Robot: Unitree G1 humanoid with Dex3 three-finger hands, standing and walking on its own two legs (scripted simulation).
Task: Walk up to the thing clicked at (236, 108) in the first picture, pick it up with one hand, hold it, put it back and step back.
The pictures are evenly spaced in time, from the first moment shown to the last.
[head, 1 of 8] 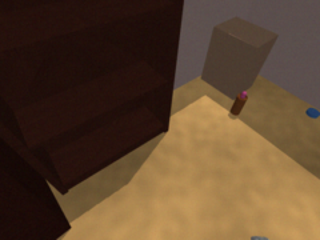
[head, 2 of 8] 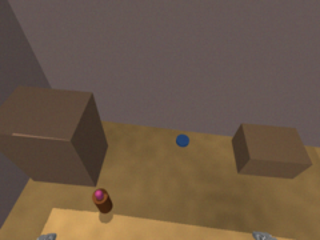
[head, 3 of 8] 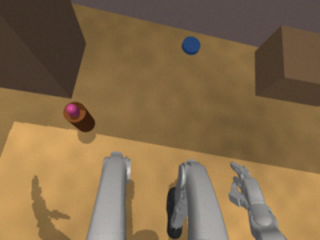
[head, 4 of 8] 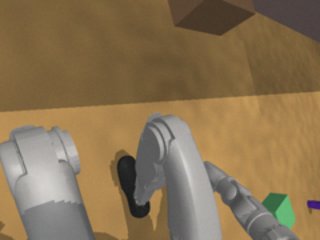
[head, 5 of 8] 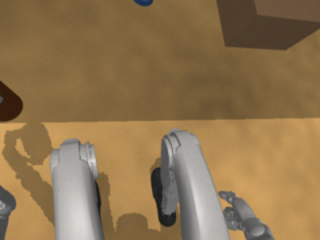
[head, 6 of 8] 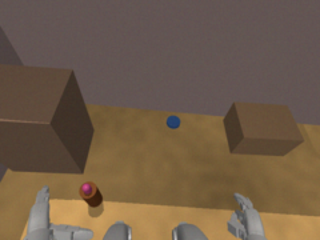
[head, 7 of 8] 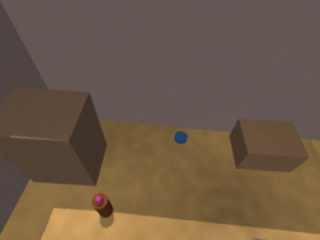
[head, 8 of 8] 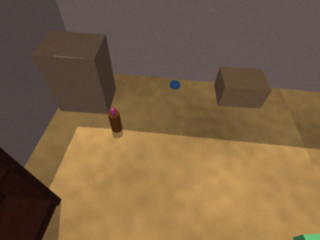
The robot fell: no
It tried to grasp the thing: yes
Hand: left
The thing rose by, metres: 0.63
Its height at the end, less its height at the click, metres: +0.00
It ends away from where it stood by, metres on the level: 0.03
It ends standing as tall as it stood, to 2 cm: yes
